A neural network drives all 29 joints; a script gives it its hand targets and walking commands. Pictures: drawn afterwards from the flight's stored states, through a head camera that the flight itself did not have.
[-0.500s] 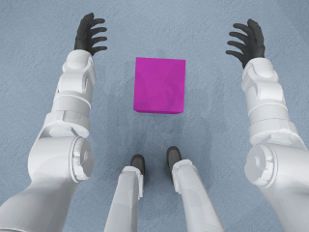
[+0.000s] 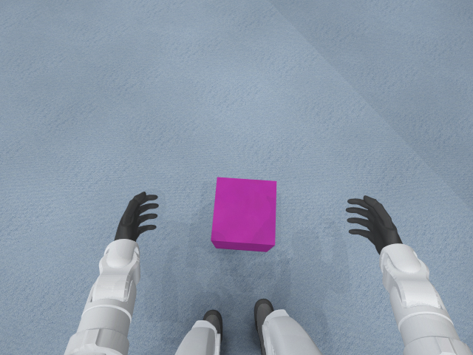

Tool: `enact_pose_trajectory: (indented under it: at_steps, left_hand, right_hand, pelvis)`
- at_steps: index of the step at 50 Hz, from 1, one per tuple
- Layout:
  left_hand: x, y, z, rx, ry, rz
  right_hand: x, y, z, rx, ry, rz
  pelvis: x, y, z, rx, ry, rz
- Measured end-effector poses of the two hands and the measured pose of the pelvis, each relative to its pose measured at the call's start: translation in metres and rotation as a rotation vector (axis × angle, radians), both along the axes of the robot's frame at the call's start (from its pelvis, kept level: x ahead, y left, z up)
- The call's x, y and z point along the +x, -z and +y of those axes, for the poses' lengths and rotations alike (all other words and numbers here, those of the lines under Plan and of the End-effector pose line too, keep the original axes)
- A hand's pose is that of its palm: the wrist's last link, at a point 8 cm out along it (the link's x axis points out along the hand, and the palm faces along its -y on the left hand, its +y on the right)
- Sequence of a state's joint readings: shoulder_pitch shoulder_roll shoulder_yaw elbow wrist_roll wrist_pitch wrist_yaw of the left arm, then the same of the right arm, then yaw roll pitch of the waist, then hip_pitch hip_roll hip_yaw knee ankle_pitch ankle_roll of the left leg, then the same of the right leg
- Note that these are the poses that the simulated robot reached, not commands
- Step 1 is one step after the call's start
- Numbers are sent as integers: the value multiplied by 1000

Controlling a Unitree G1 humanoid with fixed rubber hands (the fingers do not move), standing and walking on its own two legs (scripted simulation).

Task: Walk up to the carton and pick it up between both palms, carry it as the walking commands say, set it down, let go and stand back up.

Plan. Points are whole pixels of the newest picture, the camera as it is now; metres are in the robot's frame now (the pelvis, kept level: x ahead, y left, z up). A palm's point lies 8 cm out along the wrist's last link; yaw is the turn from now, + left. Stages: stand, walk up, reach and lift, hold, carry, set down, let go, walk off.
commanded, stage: let go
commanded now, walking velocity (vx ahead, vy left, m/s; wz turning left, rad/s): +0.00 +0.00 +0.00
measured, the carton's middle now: (243, 217) +0.45 -0.03 -0.62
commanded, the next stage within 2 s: stand in 0.80 s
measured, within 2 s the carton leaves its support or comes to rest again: neither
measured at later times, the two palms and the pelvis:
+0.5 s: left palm (69, 330) +0.19 +0.25 -0.04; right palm (399, 314) +0.18 -0.22 -0.04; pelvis +0.02 +0.02 +0.03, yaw -1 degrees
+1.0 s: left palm (66, 346) +0.16 +0.27 -0.07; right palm (422, 327) +0.15 -0.26 -0.06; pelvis +0.05 +0.01 +0.02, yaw -5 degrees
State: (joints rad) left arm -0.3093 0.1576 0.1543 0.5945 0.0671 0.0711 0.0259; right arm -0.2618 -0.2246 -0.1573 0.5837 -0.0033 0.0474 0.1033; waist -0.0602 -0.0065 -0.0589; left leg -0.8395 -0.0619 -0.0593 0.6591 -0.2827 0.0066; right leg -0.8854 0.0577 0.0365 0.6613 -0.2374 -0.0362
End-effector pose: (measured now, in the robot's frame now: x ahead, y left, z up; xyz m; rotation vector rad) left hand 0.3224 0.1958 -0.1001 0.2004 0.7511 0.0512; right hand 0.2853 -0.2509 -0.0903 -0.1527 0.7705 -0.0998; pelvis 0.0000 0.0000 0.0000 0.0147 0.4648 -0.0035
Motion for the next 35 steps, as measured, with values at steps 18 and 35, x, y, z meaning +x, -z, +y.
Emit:
enact_pose_trajectory:
  at_steps: [18,35]
  left_hand:
    - [-116,-56,44,-1,-7,35]
    - [-136,-66,54,-13,-18,38]
  right_hand:
    - [-99,-52,27,10,3,20]
    - [-109,-56,33,-17,-10,37]
  pelvis:
    - [26,-32,11,-22,5,-388]
    - [23,-30,20,-31,16,-551]
